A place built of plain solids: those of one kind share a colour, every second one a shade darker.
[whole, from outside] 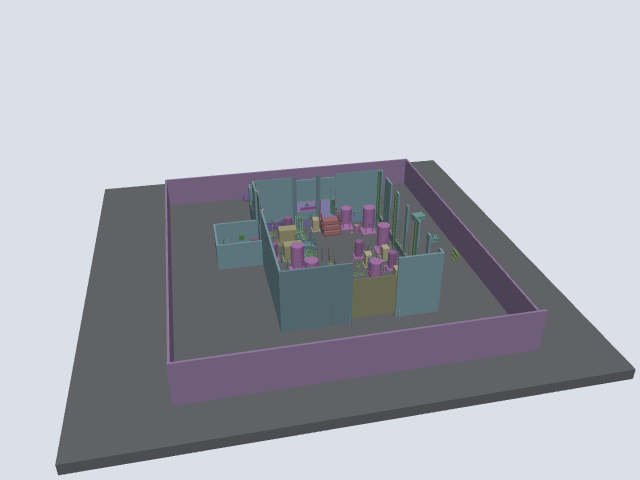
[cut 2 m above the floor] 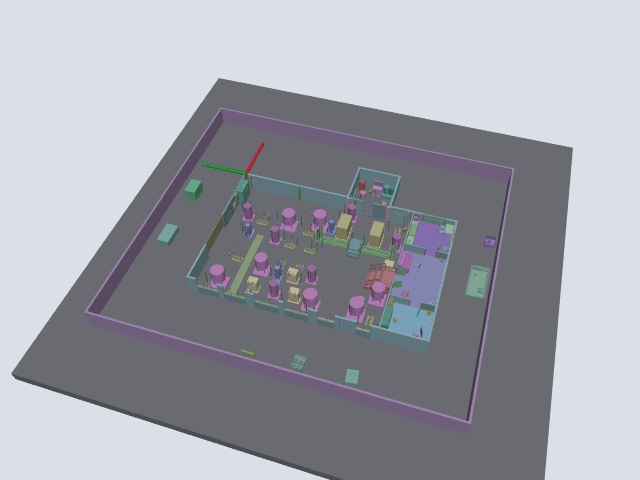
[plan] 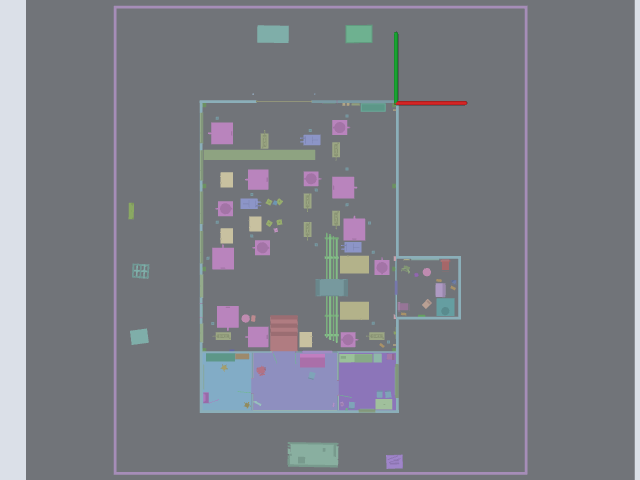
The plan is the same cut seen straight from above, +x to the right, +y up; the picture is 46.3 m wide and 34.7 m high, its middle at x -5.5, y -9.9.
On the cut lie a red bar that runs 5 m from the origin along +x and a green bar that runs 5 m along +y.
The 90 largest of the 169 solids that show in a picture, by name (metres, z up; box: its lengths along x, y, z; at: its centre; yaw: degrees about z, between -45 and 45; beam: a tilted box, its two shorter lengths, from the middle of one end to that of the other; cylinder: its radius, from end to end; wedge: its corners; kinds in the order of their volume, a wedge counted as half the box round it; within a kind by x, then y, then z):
{
 "yard_bound_1": {"box": [0.2, 33.91, 3.37], "at": [-20.32, -9.92, 1.64]},
 "yard_bound_2": {"box": [29.91, 0.2, 3.37], "at": [-5.46, -26.77, 1.64]},
 "yard_bound_3": {"box": [29.91, 0.2, 4.07], "at": [-5.46, 6.94, 1.99]},
 "yard_bound_4": {"box": [0.2, 33.91, 3.37], "at": [9.4, -9.92, 1.64]},
 "wall_1": {"box": [0.2, 4.4, 3.87], "at": [-14.1, -20.2, 1.89]},
 "wall_2": {"box": [0.2, 0.71, 6.25], "at": [-14.1, -17.65, 3.08]},
 "wall_3": {"box": [0.2, 1.91, 6.25], "at": [-14.1, -15.0, 3.08]},
 "wall_4": {"box": [0.2, 0.81, 6.25], "at": [-14.1, -12.0, 3.08]},
 "wall_5": {"box": [0.2, 2.36, 0.95], "at": [-14.1, -10.43, 0.42]},
 "wall_6": {"box": [0.2, 0.51, 6.25], "at": [-14.1, -9.0, 3.08]},
 "wall_7": {"box": [0.2, 2.36, 0.95], "at": [-14.1, -7.58, 0.42]},
 "wall_8": {"box": [0.2, 0.81, 6.25], "at": [-14.1, -6.0, 3.08]},
 "wall_9": {"box": [0.2, 2.21, 0.95], "at": [-14.1, -4.5, 0.42]},
 "wall_10": {"box": [0.2, 0.51, 6.25], "at": [-14.1, -3.15, 3.08]},
 "wall_11": {"box": [0.2, 2.21, 0.95], "at": [-14.1, -1.8, 0.42]},
 "wall_12": {"box": [0.2, 0.91, 6.25], "at": [-14.1, -0.25, 3.08]},
 "wall_13": {"box": [3.8, 0.2, 3.87], "at": [-12.3, -22.3, 1.89]},
 "wall_14": {"box": [3.6, 0.06, 3.87], "at": [-12.2, -18.03, 1.89]},
 "wall_15": {"box": [3.66, 0.06, 6.25], "at": [-12.17, -17.97, 3.08]},
 "wall_16": {"box": [4.11, 0.2, 6.25], "at": [-12.15, 0.1, 3.08]},
 "wall_17": {"box": [0.06, 1.91, 3.87], "at": [-10.43, -18.95, 1.89]},
 "wall_18": {"box": [1.52, 0.06, 6.25], "at": [-9.7, -17.97, 3.08]},
 "wall_19": {"box": [6.2, 0.2, 3.87], "at": [-7.3, -22.3, 1.89]},
 "wall_20": {"box": [0.06, 2.06, 3.87], "at": [-4.23, -19.03, 1.89]},
 "wall_21": {"box": [1.51, 0.2, 3.87], "at": [-3.45, -22.3, 1.89]},
 "wall_22": {"box": [6.31, 0.2, 6.25], "at": [-2.95, 0.1, 3.08]},
 "wall_23": {"box": [4.26, 0.06, 6.25], "at": [-2.13, -17.97, 3.08]},
 "wall_24": {"box": [4.2, 0.06, 3.87], "at": [-2.1, -18.03, 1.89]},
 "wall_25": {"box": [1.71, 0.2, 3.87], "at": [-0.65, -22.3, 1.89]},
 "wall_26": {"box": [0.06, 1.66, 6.25], "at": [-0.03, -14.68, 3.08]},
 "wall_27": {"box": [0.06, 1.66, 6.25], "at": [-0.03, -12.02, 3.08]},
 "wall_28": {"box": [0.2, 1.11, 3.87], "at": [0.1, -21.85, 1.89]},
 "wall_29": {"box": [0.2, 2.41, 2.07], "at": [0.1, -20.1, 0.98]},
 "wall_30": {"box": [0.2, 0.91, 3.87], "at": [0.1, -18.45, 1.89]},
 "wall_31": {"box": [0.2, 2.55, 6.25], "at": [0.1, -16.73, 3.08]},
 "wall_32": {"box": [0.2, 11.45, 6.25], "at": [0.1, -5.53, 3.08]},
 "wall_33": {"box": [4.7, 0.2, 2.85], "at": [2.35, -15.55, 1.38]},
 "wall_34": {"box": [4.7, 0.2, 2.85], "at": [2.35, -11.15, 1.38]},
 "wall_35": {"box": [0.2, 4.6, 2.85], "at": [4.6, -13.35, 1.38]},
 "raised_floor_control_1": {"box": [6.33, 4.33, 1.07], "at": [-7.3, -20.1, 0.48]},
 "air_vessel_1": {"box": [1.58, 1.58, 0.17], "at": [-12.58, -2.19, 0.04]},
 "air_vessel_2": {"cylinder": 0.65, "from": [-12.58, -2.19, 0.75], "to": [-12.58, -2.19, 3.02]},
 "air_vessel_3": {"box": [1.58, 1.58, 0.17], "at": [-12.51, -11.24, 0.04]},
 "air_vessel_4": {"cylinder": 0.65, "from": [-12.51, -11.24, 0.75], "to": [-12.51, -11.24, 3.02]},
 "air_vessel_5": {"cylinder": 0.4, "from": [-12.33, -7.64, 0.35], "to": [-12.33, -7.64, 1.89]},
 "air_vessel_6": {"box": [1.58, 1.58, 0.17], "at": [-12.16, -15.46, 0.04]},
 "air_vessel_7": {"cylinder": 0.65, "from": [-12.16, -15.46, 0.75], "to": [-12.16, -15.46, 3.02]},
 "air_vessel_8": {"box": [1.48, 1.48, 0.17], "at": [-9.96, -16.91, 0.04]},
 "air_vessel_9": {"cylinder": 0.6, "from": [-9.96, -16.91, 0.73], "to": [-9.96, -16.91, 2.44]},
 "air_vessel_10": {"box": [1.48, 1.48, 0.17], "at": [-9.96, -5.53, 0.04]},
 "air_vessel_11": {"cylinder": 0.6, "from": [-9.96, -5.53, 0.73], "to": [-9.96, -5.53, 2.44]},
 "air_vessel_12": {"cylinder": 0.4, "from": [-9.66, -10.46, 0.35], "to": [-9.66, -10.46, 1.89]},
 "air_vessel_13": {"cylinder": 0.4, "from": [-6.14, -5.48, 0.35], "to": [-6.14, -5.48, 1.89]},
 "air_vessel_14": {"cylinder": 0.4, "from": [-4.07, -1.77, 0.35], "to": [-4.07, -1.77, 1.89]},
 "air_vessel_15": {"box": [1.58, 1.58, 0.17], "at": [-3.82, -6.12, 0.04]},
 "air_vessel_16": {"cylinder": 0.65, "from": [-3.82, -6.12, 0.75], "to": [-3.82, -6.12, 3.02]},
 "air_vessel_17": {"cylinder": 0.4, "from": [-3.47, -17.11, 0.35], "to": [-3.47, -17.11, 1.89]},
 "air_vessel_18": {"box": [1.58, 1.58, 0.17], "at": [-3.01, -9.14, 0.04]},
 "air_vessel_19": {"cylinder": 0.65, "from": [-3.01, -9.14, 0.75], "to": [-3.01, -9.14, 3.02]},
 "air_vessel_20": {"cylinder": 0.4, "from": [-1.01, -11.89, 0.35], "to": [-1.01, -11.89, 1.89]},
 "raised_floor_mess_1": {"box": [4.33, 4.33, 1.07], "at": [-2.1, -20.1, 0.48]},
 "raised_floor_switch_1": {"box": [3.73, 4.33, 1.07], "at": [-12.2, -20.1, 0.48]},
 "screw_compressor_1": {"box": [2.1, 1.3, 0.15], "at": [-3.0, -15.02, 0.03]},
 "screw_compressor_2": {"box": [1.9, 1.1, 1.55], "at": [-3.0, -15.02, 0.97]},
 "screw_compressor_3": {"box": [2.1, 1.3, 0.15], "at": [-3.0, -11.68, 0.03]},
 "screw_compressor_4": {"box": [1.9, 1.1, 1.55], "at": [-3.0, -11.68, 0.97]},
 "row_1": {"box": [2.1, 0.6, 2.1], "at": [-12.7, -18.38, 2.17]},
 "row_2": {"box": [1.68, 0.48, 2.04], "at": [-1.65, -0.32, 1.12]},
 "row_3": {"box": [1.8, 0.6, 2.1], "at": [-1.65, -0.32, 1.15]},
 "beyond_oil_tank_1": {"box": [1.7, 1.17, 1.35], "at": [-2.69, 4.99, 0.62], "yaw": 0.4},
 "beyond_oil_tank_2": {"box": [1.8, 1.16, 1.4], "at": [-2.68, 4.99, 0.64], "yaw": 0.4},
 "door_landing_1": {"box": [2.0, 1.1, 1.07], "at": [-8.1, -17.39, 0.48]},
 "door_landing_2": {"box": [2.0, 0.32, 0.9], "at": [-8.1, -16.7, 0.4]},
 "door_landing_3": {"box": [2.0, 0.32, 0.73], "at": [-8.1, -16.4, 0.32]},
 "door_landing_4": {"box": [2.0, 0.32, 0.56], "at": [-8.1, -16.1, 0.23]},
 "cabinet_dryer_1": {"box": [0.7, 0.9, 1.2], "at": [-12.24, -9.6, 0.8]},
 "cabinet_dryer_2": {"box": [0.7, 0.9, 1.2], "at": [-12.24, -5.55, 0.8]},
 "cabinet_dryer_3": {"box": [0.7, 0.9, 1.2], "at": [-10.17, -8.74, 0.8]},
 "cabinet_dryer_4": {"box": [0.7, 0.9, 1.2], "at": [-6.53, -17.1, 0.8]},
 "beyond_pallets_1": {"box": [1.25, 1.04, 0.67], "at": [-18.56, -16.89, 0.33], "yaw": 7.5},
 "beyond_pallets_2": {"box": [2.28, 1.26, 0.67], "at": [-8.9, 4.98, 0.33], "yaw": -0.9},
 "beyond_skip_1": {"box": [3.28, 1.63, 0.39], "at": [-6.01, -25.43, 0.82], "yaw": -0.9},
 "roller_shutter_1": {"box": [3.86, 0.06, 4.01], "at": [-8.1, 0.12, 2.5]},
 "stile_1": {"box": [1.15, 1.25, 0.56], "at": [-4.65, -13.35, 0.23]},
 "fridge_tall_1": {"box": [0.6, 0.64, 1.8], "at": [-1.34, -18.43, 1.87]},
 "drums_bund_1": {"box": [1.3, 1.3, 0.35], "at": [3.57, -14.75, 0.13]},
 "trench_plates_1": {"box": [8.06, 0.75, 0.07], "at": [-9.88, -3.75, -0.01]},
 "pier_1": {"box": [0.17, 0.34, 6.25], "at": [-0.09, -15.45, 3.08]},
 "spill_kit_1": {"box": [0.51, 0.62, 1.12], "at": [3.57, -11.77, 0.51]},
 "wheelie_bin_1": {"box": [0.62, 0.51, 1.12], "at": [0.57, -14.73, 0.51]}
}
